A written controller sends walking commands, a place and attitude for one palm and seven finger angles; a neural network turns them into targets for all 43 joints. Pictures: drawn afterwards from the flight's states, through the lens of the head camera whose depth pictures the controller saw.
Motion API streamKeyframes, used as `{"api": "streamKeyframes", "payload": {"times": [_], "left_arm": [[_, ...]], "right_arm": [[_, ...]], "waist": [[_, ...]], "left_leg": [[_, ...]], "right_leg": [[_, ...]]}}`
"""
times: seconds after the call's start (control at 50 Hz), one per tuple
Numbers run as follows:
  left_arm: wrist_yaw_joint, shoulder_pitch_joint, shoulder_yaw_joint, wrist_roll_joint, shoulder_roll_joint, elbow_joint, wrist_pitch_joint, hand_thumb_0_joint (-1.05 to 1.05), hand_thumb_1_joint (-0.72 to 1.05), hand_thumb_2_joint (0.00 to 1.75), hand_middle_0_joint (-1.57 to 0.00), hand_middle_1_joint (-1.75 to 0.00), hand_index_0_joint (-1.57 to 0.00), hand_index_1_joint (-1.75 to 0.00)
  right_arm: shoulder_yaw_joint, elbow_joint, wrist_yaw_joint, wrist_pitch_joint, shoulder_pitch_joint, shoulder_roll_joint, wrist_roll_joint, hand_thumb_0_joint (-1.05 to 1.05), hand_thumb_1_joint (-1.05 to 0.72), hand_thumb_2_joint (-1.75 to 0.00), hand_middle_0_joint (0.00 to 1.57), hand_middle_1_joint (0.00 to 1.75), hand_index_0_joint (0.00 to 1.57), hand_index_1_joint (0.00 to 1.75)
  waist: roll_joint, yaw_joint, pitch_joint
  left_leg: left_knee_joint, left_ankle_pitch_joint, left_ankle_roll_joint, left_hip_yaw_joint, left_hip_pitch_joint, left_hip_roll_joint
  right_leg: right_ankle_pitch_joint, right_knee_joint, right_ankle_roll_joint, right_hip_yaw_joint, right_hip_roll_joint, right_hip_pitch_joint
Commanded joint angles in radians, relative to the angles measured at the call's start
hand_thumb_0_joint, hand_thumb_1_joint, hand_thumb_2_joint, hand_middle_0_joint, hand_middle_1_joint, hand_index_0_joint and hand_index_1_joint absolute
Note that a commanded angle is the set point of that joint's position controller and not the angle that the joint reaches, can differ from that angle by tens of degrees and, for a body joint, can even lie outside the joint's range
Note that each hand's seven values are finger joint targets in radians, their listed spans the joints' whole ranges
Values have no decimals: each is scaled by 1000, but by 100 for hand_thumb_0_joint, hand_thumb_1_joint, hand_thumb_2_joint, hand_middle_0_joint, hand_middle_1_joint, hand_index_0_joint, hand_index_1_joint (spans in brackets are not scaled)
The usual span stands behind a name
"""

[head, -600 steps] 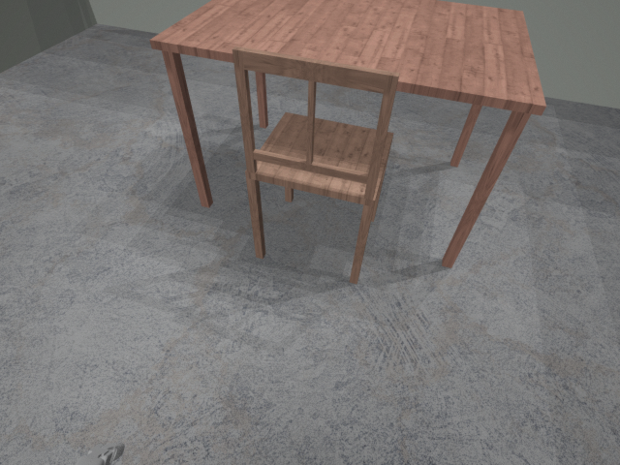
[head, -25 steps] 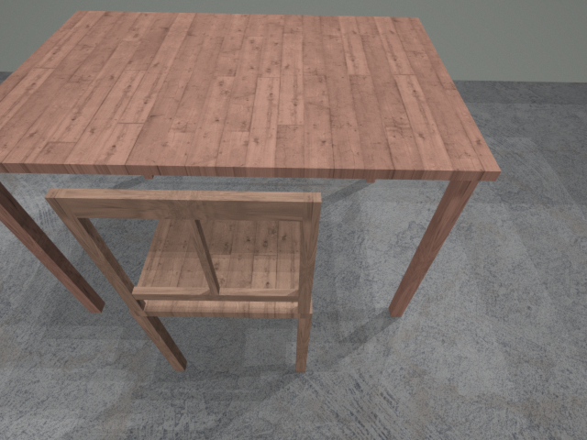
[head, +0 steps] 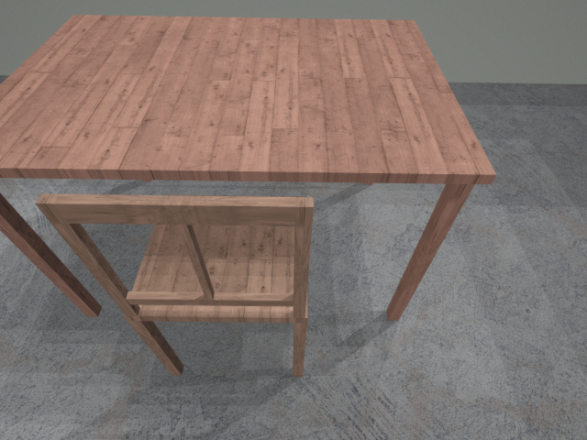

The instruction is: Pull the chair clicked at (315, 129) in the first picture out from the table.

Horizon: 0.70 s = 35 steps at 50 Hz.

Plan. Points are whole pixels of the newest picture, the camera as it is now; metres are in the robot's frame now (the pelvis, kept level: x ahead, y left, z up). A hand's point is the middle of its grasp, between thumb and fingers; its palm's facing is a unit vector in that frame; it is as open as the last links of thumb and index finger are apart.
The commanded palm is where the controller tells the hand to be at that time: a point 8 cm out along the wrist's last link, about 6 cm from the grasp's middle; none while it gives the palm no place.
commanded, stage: raise the hand toward the chair's back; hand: left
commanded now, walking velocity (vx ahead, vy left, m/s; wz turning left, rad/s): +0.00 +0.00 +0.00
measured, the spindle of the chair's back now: (198, 263) +0.43 +0.21 -0.10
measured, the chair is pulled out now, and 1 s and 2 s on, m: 0.00 0.00 0.00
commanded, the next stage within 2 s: none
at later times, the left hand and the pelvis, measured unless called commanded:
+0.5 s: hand out of the picture +0.13 +0.17 -0.10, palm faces +0.14 -0.99 +0.00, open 9.7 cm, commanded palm +0.13 +0.23 -0.06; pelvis -0.02 -0.02 -0.10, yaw +2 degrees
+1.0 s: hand (155, 396) +0.18 +0.20 -0.05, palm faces +0.11 -0.99 -0.09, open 14.1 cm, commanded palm +0.15 +0.25 -0.05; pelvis -0.03 +0.00 -0.10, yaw +2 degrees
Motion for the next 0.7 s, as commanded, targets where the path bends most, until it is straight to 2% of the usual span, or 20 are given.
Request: {"api": "streamKeyframes", "payload": {"times": [0.0, 0.02, 0.04, 0.06, 0.08, 0.1, 0.12, 0.16, 0.2, 0.24, 0.26, 0.3, 0.34, 0.4, 0.44, 0.48, 0.52, 0.58, 0.62, 0.68], "left_arm": [[40, 142, 13, 10, 128, -1, -33, 0, 90, 90, -20, -30, -20, -30], [41, -586, 107, -199, 342, -1552, -249, 0, 88, 89, -20, -30, -20, -30], [87, -138, 126, -125, 281, -1287, -200, 0, 85, 88, -20, -29, -20, -29], [116, -21, -1, -122, 65, -978, -154, 0, 83, 87, -19, -29, -19, -29], [125, 180, -63, -145, -66, -884, -64, 0, 81, 86, -19, -29, -19, -29], [100, -6, -105, -182, -54, -1145, -94, 0, 78, 85, -19, -28, -19, -28], [88, -24, -39, -177, 22, -1166, -153, 0, 76, 84, -19, -28, -19, -28], [52, 62, 19, -166, 35, -971, -246, 0, 71, 82, -18, -27, -18, -27], [-40, 245, 67, -185, 9, -834, -361, 0, 67, 80, -18, -26, -18, -26], [-167, 383, 105, -226, 17, -854, -500, 0, 62, 78, -17, -26, -17, -26], [-228, 405, 138, -240, 43, -864, -562, 0, 60, 77, -17, -25, -17, -25], [-328, 424, 198, -242, 103, -865, -635, 0, 55, 75, -16, -25, -16, -25], [-344, 364, 236, -244, 149, -995, -620, 0, 50, 73, -16, -24, -16, -24], [-304, 139, 246, -277, 188, -1247, -607, 0, 43, 70, -15, -23, -15, -23], [-262, 85, 236, -284, 182, -1428, -651, 0, 39, 68, -15, -22, -15, -22], [-250, -15, 196, -280, 196, -1550, -696, 0, 34, 66, -14, -21, -14, -21], [-280, -20, 101, -272, 138, -1517, -716, 0, 29, 64, -14, -20, -14, -20], [-369, 4, 64, -278, 138, -1356, -639, 0, 22, 61, -13, -19, -13, -19], [-412, 82, 100, -283, 162, -1243, -517, 0, 18, 59, -13, -19, -13, -19], [-420, 223, 239, -309, 232, -1153, -306, 0, 11, 56, -12, -18, -12, -18]], "right_arm": [[-12, -110, -2, -34, -14, -123, 11, 0, -90, -90, 20, 30, 20, 30], [-33, -449, -45, -177, 25, -298, 51, 0, -90, -90, 20, 30, 20, 30], [-1, -402, -82, -271, -70, -199, 49, 0, -90, -90, 20, 30, 20, 30], [-8, -291, -82, -287, -57, -186, 36, 0, -90, -90, 20, 30, 20, 30], [-29, -322, -68, -284, -12, -168, 63, 0, -90, -90, 20, 30, 20, 30], [-17, -422, -66, -292, -40, -199, 80, 0, -90, -90, 20, 30, 20, 30], [-31, -449, -74, -313, -67, -221, 62, 0, -90, -90, 20, 30, 20, 30], [-47, -476, -68, -320, -61, -223, 31, 0, -90, -90, 20, 30, 20, 30], [-61, -532, -38, -310, -91, -210, 19, 0, -90, -90, 20, 30, 20, 30], [-81, -593, -7, -306, -126, -205, 9, 0, -90, -90, 20, 30, 20, 30], [-89, -618, 7, -302, -138, -204, 11, 0, -90, -90, 20, 30, 20, 30], [-100, -674, 35, -287, -154, -203, 21, 0, -90, -90, 20, 30, 20, 30], [-102, -740, 32, -267, -180, -197, 23, 0, -90, -90, 20, 30, 20, 30], [-95, -795, 10, -254, -182, -193, 23, 0, -90, -90, 20, 30, 20, 30], [-86, -782, -4, -256, -137, -174, 15, 0, -90, -90, 20, 30, 20, 30], [-77, -753, -21, -260, -101, -178, 6, 0, -90, -90, 20, 30, 20, 30], [-66, -726, -33, -276, -96, -184, 4, 0, -90, -90, 20, 30, 20, 30], [-53, -714, -45, -287, -92, -207, 18, 0, -90, -90, 20, 30, 20, 30], [-54, -724, -56, -274, -95, -214, 36, 0, -90, -90, 20, 30, 20, 30], [-61, -770, -67, -229, -135, -208, 59, 0, -90, -90, 20, 30, 20, 30]], "waist": [[-105, 34, -24], [88, -92, -555], [269, 29, -514], [167, -20, -338], [101, -25, -216], [67, -50, -74], [24, -58, -64], [-153, -60, 30], [-288, 14, 7], [-288, 70, -110], [-252, 79, -164], [-81, 94, -246], [32, 101, -340], [112, 55, -382], [190, 25, -455], [172, -29, -470], [142, -70, -420], [80, -96, -334], [6, -65, -347], [-70, 29, -441]], "left_leg": [[145, 189, -1, -72, 0, 90], [8, 212, 34, -36, 290, -17], [-16, 277, 36, -10, 341, 26], [3, 187, 16, -13, 179, 31], [-13, 61, 14, -49, 69, 29], [-9, -53, 13, -62, -11, 21], [33, -113, 19, -62, -40, 6], [135, -151, 15, -69, -197, -13], [236, -155, -2, -57, -336, -17], [337, -116, -9, -35, -420, -24], [386, -81, -12, -27, -451, -32], [466, -21, -17, -9, -484, -42], [516, -19, -4, 15, -500, -40], [571, -129, 10, -4, -530, -31], [604, -80, 23, -30, -469, -15], [657, -62, 33, -55, -470, -2], [692, -100, 38, -70, -510, 6], [707, -176, 40, -90, -589, 12], [689, -214, 38, -83, -637, 5], [638, -156, 38, -67, -620, -12]], "right_leg": [[487, -111, -18, 111, -130, -41], [371, 25, -28, -22, -34, 12], [181, 69, -51, -48, 7, -40], [135, 67, -38, -88, 0, -87], [62, 52, -25, -108, -4, -153], [16, 48, -20, -112, 0, -206], [-51, 47, -17, -111, 4, -257], [-161, 96, -12, -123, 20, -425], [-225, 181, -18, -118, 19, -512], [-140, 295, -25, -92, 20, -515], [-51, 350, -27, -78, 17, -496], [89, 447, -42, -59, 7, -479], [92, 502, -43, -44, 6, -504], [-94, 496, -33, 10, 10, -601], [-55, 523, -39, -7, 23, -627], [-40, 549, -37, -6, 37, -694], [-90, 546, -35, -1, 39, -768], [-178, 523, -35, 1, 46, -801], [-234, 479, -22, 26, 35, -748], [-191, 451, -13, 38, 25, -588]]}}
